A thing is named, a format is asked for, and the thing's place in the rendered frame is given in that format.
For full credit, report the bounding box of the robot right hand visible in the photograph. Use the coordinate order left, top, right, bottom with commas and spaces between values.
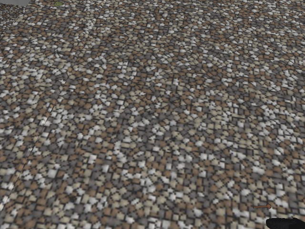
266, 218, 305, 229

